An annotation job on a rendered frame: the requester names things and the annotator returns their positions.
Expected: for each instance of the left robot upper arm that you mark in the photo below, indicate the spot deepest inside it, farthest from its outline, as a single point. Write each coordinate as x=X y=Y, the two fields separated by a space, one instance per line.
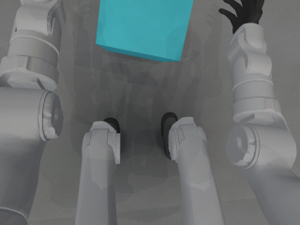
x=29 y=118

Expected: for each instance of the left robot thigh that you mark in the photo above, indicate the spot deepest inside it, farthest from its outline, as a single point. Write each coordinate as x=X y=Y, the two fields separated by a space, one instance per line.
x=96 y=203

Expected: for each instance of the carton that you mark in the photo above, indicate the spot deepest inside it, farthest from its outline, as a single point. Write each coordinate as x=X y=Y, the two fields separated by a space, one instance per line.
x=149 y=29

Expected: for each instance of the robot left forearm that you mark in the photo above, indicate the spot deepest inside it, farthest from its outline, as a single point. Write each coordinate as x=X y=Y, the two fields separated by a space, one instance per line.
x=34 y=46

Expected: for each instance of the robot right foot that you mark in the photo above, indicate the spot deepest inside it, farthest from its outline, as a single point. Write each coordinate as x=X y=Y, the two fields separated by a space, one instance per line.
x=167 y=121

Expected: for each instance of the robot right forearm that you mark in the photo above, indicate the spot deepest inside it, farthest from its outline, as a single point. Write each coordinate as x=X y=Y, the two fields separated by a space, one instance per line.
x=252 y=83

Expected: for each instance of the right robot upper arm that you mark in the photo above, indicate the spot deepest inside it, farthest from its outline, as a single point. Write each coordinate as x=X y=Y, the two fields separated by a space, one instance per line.
x=265 y=156

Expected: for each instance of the robot right hand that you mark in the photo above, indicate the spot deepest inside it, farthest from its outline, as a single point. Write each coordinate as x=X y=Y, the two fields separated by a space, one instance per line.
x=250 y=12

